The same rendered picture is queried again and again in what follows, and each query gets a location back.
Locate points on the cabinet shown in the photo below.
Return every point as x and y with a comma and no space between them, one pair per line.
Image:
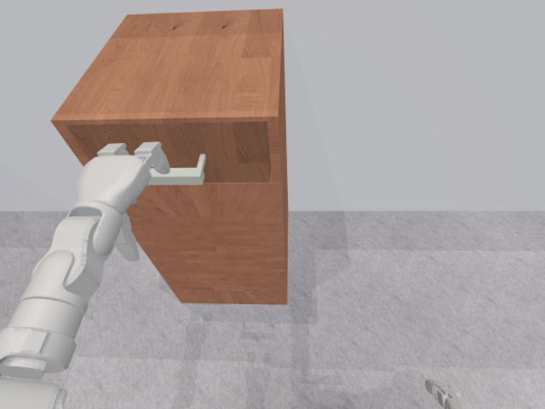
220,242

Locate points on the handle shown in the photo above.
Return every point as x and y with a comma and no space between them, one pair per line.
180,176

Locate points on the left robot hand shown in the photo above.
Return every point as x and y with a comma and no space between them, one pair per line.
117,179

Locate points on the left robot upper arm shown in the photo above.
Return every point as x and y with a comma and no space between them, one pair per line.
24,394

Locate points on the drawer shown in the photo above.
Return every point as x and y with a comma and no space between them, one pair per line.
235,151

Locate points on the left robot forearm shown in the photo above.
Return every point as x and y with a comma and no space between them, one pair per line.
40,335

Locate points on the right robot hand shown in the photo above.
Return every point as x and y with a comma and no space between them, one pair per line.
447,396

